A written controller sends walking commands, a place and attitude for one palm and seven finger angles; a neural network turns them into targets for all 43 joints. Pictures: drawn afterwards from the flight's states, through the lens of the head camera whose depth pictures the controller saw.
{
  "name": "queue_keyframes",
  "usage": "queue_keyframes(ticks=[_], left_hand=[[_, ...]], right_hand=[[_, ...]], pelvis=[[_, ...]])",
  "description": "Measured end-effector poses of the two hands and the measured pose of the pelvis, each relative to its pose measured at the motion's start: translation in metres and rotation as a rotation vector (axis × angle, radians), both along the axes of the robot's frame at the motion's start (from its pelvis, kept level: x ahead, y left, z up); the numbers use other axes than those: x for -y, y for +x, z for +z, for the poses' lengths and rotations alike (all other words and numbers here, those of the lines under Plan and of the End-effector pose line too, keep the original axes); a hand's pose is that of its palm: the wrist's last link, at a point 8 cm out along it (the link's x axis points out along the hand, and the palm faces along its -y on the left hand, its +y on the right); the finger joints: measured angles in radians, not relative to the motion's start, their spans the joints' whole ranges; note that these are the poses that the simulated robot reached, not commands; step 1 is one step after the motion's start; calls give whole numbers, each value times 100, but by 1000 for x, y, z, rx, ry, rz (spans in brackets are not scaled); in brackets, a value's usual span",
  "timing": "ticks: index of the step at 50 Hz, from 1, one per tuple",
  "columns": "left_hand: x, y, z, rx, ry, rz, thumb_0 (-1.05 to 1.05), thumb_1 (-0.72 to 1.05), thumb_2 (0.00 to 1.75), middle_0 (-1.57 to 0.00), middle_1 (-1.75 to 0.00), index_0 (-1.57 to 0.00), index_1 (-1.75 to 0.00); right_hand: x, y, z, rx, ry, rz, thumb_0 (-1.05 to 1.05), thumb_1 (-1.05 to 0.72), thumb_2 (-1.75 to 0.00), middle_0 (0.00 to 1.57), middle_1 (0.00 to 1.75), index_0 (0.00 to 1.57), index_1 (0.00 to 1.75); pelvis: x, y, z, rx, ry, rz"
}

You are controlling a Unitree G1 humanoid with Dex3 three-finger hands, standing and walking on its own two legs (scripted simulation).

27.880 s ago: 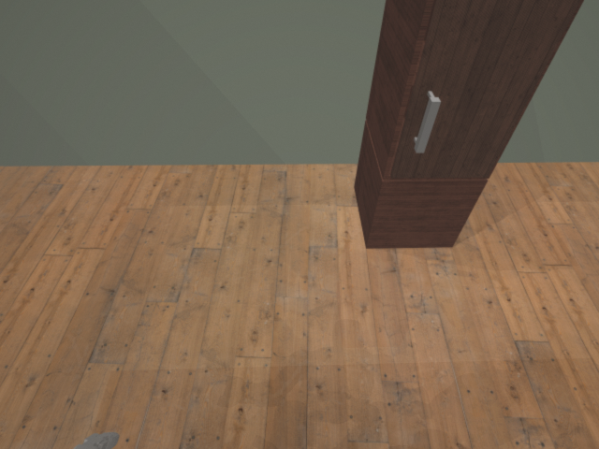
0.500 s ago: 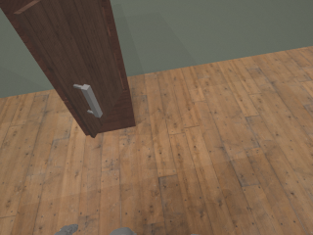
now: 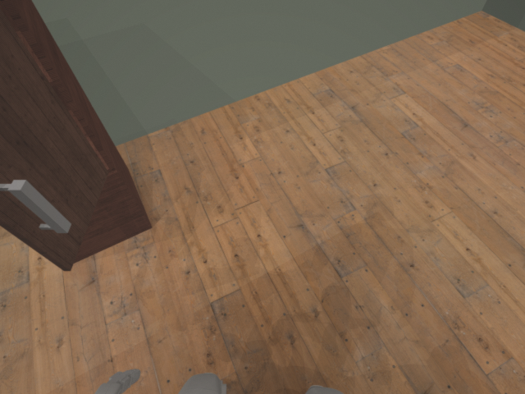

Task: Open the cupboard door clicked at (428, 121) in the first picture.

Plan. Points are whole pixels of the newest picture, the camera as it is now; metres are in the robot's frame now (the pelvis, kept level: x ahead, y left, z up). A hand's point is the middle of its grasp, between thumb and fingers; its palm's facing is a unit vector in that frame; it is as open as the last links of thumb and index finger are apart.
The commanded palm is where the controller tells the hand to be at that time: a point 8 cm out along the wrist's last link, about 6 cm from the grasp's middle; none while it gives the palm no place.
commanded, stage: walk to a spot facing it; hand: left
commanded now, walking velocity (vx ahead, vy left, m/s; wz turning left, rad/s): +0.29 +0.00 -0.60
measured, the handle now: (33, 208) +0.44 +0.52 -0.09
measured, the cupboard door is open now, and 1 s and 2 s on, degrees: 60 60 60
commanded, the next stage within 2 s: turn to face it in 1.62 s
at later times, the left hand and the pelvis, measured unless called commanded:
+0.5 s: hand (216, 297) +0.29 +0.12 -0.14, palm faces -0.34 -0.92 -0.19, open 7.4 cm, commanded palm none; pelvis +0.12 -0.04 +0.02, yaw -19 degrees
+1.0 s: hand (279, 242) +0.42 +0.00 -0.17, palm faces -0.42 -0.88 -0.20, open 7.3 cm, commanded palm none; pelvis +0.32 -0.17 +0.00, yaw -29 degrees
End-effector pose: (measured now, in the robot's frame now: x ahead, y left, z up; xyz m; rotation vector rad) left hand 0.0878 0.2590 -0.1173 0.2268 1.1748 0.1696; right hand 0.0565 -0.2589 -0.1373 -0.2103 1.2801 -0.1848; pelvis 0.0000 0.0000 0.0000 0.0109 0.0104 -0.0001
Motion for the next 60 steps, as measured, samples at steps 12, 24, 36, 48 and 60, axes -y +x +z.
queue_keyframes(ticks=[12, 24, 36, 48, 60], left_hand=[[16, 7, 0, -157, -36, -72, 0, 90, 90, -20, -30, -21, -30], [81, 191, 4, -25, -74, -331, 1, 91, 90, -20, -30, -20, -30], [209, 327, 5, 113, -52, -510, 0, 91, 90, -20, -30, -20, -30], [214, 344, -13, -115, -49, -414, -1, 93, 90, -20, -30, -21, -30], [315, 465, 4, -46, -47, -505, 1, 91, 90, -20, -30, -20, -30]], right_hand=[[6, 36, 32, 125, -5, -118, 0, -91, -90, 20, 30, 20, 30], [-2, -24, 26, -69, 29, -319, 0, -91, -90, 20, 30, 20, 30], [64, -7, 3, -192, 73, -520, 1, -91, -90, 20, 30, 20, 30], [141, 199, 17, 152, 23, -451, 0, -91, -90, 20, 30, 20, 30], [174, 201, -1, -59, 109, -555, 0, -93, -90, 20, 30, 20, 30]], pelvis=[[3, 43, 18, -29, 17, -163], [34, 115, 18, -38, -8, -315], [114, 190, 4, 8, -5, -405], [161, 301, 8, -5, -23, -483], [238, 383, 10, 3, 15, -520]])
